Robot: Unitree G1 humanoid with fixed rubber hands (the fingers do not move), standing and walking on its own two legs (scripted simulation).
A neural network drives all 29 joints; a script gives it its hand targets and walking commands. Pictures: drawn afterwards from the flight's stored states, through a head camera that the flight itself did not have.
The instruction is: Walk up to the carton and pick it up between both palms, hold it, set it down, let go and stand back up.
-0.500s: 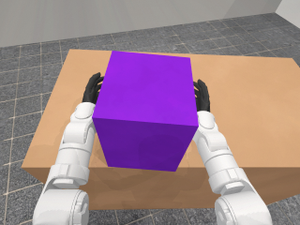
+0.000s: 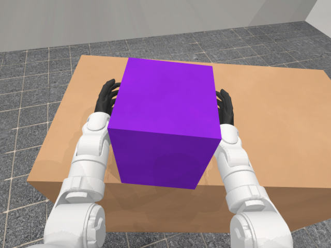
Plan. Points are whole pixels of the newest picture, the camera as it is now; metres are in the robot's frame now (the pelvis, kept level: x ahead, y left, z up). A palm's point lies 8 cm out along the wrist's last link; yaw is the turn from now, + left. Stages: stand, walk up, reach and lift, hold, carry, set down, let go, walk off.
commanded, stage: reach and lift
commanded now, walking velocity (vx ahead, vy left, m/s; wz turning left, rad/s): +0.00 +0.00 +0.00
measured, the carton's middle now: (164, 128) +0.39 +0.03 +0.06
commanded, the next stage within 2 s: none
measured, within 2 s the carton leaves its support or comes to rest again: leaves its support in 1.16 s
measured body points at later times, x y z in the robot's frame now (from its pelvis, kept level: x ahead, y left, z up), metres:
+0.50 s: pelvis +0.02 +0.00 +0.01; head +0.01 +0.04 +0.45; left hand +0.39 +0.18 +0.10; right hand +0.39 -0.12 +0.09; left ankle +0.03 +0.12 -0.74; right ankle +0.00 -0.13 -0.74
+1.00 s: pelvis +0.02 +0.00 +0.01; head +0.02 +0.03 +0.45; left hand +0.40 +0.18 +0.10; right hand +0.40 -0.12 +0.09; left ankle +0.03 +0.12 -0.74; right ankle +0.00 -0.13 -0.74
